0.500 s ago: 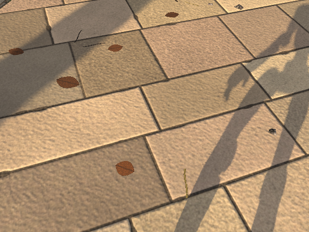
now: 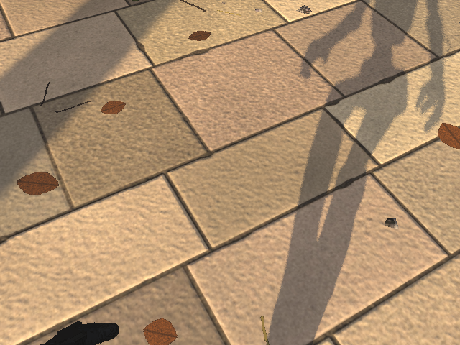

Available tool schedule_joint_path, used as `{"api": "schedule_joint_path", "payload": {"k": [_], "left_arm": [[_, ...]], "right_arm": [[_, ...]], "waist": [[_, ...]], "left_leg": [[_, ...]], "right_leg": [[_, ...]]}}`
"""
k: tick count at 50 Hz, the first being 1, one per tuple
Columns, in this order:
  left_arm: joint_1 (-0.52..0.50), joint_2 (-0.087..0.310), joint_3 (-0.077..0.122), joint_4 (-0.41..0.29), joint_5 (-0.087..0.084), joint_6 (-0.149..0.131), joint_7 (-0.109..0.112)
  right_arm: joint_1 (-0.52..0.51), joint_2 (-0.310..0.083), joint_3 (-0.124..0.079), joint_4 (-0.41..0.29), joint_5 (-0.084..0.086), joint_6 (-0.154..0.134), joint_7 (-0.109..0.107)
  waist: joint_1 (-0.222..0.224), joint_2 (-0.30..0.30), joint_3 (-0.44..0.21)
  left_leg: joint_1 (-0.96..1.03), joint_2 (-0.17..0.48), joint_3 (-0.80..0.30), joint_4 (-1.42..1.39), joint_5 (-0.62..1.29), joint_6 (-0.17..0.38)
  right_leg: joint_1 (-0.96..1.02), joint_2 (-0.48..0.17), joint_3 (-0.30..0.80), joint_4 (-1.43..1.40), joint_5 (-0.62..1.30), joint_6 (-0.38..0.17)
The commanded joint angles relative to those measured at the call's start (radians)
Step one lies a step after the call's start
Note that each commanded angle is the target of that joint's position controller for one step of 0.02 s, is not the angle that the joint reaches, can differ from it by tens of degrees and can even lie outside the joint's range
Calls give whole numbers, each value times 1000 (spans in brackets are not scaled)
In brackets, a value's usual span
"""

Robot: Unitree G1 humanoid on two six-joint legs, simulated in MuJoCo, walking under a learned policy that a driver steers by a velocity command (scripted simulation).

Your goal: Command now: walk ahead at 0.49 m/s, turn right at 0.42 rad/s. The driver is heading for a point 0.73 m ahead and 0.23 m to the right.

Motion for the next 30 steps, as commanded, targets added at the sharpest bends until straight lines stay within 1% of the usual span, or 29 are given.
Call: {"api": "schedule_joint_path", "payload": {"k": [1,2,3,4,5,6,7,8,9,10,11,13,14,15,16,17,19,20,21,22,23,24,25,26,27,28,29,30], "left_arm": [[310,215,85,-19,0,0,24],[379,310,106,-10,7,0,33],[379,243,93,-14,-3,0,42],[332,208,82,-20,2,3,53],[266,184,74,-34,3,4,56],[203,162,67,-46,3,4,56],[166,143,58,-59,15,1,58],[142,143,58,-67,18,3,61],[134,147,60,-64,14,2,65],[137,155,62,-56,11,1,70],[142,171,65,-50,10,1,75],[158,194,73,-37,3,8,86],[181,198,75,-28,-2,14,90],[211,200,76,-18,-4,19,92],[237,204,77,-9,-5,25,93],[252,205,78,-2,-9,29,94],[263,194,76,2,-12,35,96],[258,191,75,1,-9,37,96],[245,184,74,-2,-5,39,95],[245,154,65,-6,-1,38,93],[250,87,42,-19,9,32,87],[374,16,18,-50,-8,21,85],[382,103,30,-44,-25,20,87],[293,173,50,-45,-22,27,90],[226,180,54,-58,-8,33,92],[188,169,56,-71,3,34,91],[182,154,59,-78,-1,37,85],[189,138,57,-78,-7,42,81]], "right_arm": [[-58,-195,-44,-88,-6,4,-20],[62,-53,-3,-132,-28,-20,0],[29,-96,4,-129,-7,-63,25],[-81,-145,-11,-173,38,-91,45],[-134,-140,-3,-195,40,-107,48],[-155,-129,-4,-196,18,-111,44],[-133,-135,-12,-194,1,-101,40],[-109,-130,-12,-191,-6,-89,39],[-88,-119,-9,-188,-11,-77,36],[-86,-105,-3,-190,-16,-68,33],[-112,-89,4,-202,-19,-63,29],[-195,-52,21,-223,-21,-61,29],[-241,-43,24,-231,-18,-63,30],[-279,-46,23,-237,-10,-66,33],[-303,-55,20,-243,0,-69,36],[-318,-66,15,-249,8,-72,38],[-317,-97,-1,-252,16,-78,42],[-300,-112,-12,-249,19,-82,44],[-258,-122,-22,-239,20,-86,44],[-184,-138,-36,-222,16,-90,40],[-61,-184,-52,-216,-2,-95,32],[35,-274,-75,-190,-24,-81,31],[54,-219,-69,-180,-3,-74,41],[10,-152,-52,-194,3,-69,37],[-34,-126,-43,-195,-2,-63,35],[-67,-100,-34,-189,-7,-59,34],[-85,-84,-28,-183,-12,-60,31],[-94,-75,-27,-175,-12,-63,29]], "waist": [[229,89,-224],[147,-180,-353],[181,-132,-480],[192,-66,-312],[152,38,-190],[103,102,-89],[64,83,-60],[39,46,-42],[25,26,-36],[21,16,-28],[25,10,-17],[57,-14,-12],[84,-24,-18],[109,-32,-30],[123,-41,-41],[128,-53,-47],[118,-74,-56],[102,-87,-59],[72,-97,-63],[32,-96,-90],[-25,-15,-193],[13,294,-329],[1,320,-306],[-28,204,-181],[-23,133,-107],[-10,115,-54],[11,140,-28],[22,160,-18]], "left_leg": [[-203,242,-1,633,1251,8],[-712,43,-52,1082,281,-80],[-871,-36,-250,1243,-89,-76],[-961,38,-296,1206,-6,-50],[-947,84,-278,1107,65,-37],[-909,110,-252,1005,91,-41],[-841,136,-249,950,114,-51],[-798,145,-239,916,123,-68],[-777,154,-222,866,130,-89],[-757,157,-202,807,143,-109],[-737,152,-183,727,182,-126],[-672,128,-161,547,345,-142],[-638,106,-155,458,433,-144],[-610,83,-154,391,502,-148],[-591,67,-161,347,534,-149],[-586,60,-176,311,532,-146],[-573,63,-213,253,485,-126],[-554,63,-219,241,440,-108],[-500,63,-211,219,406,-84],[-391,74,-203,193,384,-54],[-188,210,-327,189,309,11],[129,447,-767,95,80,170],[133,498,-984,20,-190,199],[35,451,-846,3,-204,157],[-70,405,-688,8,-57,125],[-159,360,-571,-5,83,116],[-219,328,-484,-27,172,107],[-255,308,-422,-52,217,104]], "right_leg": [[509,5,78,-34,-16,-107],[970,-282,595,8,-108,-315],[1065,-364,922,-160,-248,-381],[951,-331,776,-215,-295,-310],[776,-293,661,-240,-259,-271],[610,-248,582,-265,-144,-246],[502,-213,515,-290,-47,-239],[423,-191,488,-313,2,-242],[369,-179,453,-322,57,-245],[310,-166,410,-324,110,-242],[257,-144,369,-326,132,-232],[190,-85,300,-308,78,-186],[183,-68,290,-293,33,-164],[193,-66,302,-280,-10,-148],[216,-74,326,-265,-50,-137],[248,-87,357,-242,-90,-128],[324,-118,435,-179,-162,-106],[351,-135,469,-143,-175,-94],[355,-136,486,-100,-178,-78],[336,-107,471,-23,-168,-50],[259,-50,403,214,-235,-10],[-50,88,246,560,-551,60],[-217,17,241,739,-566,77],[-258,-22,240,803,-468,86],[-240,-53,207,801,-392,92],[-218,-79,205,757,-339,94],[-179,-105,203,723,-306,94],[-146,-118,189,696,-290,95]]}}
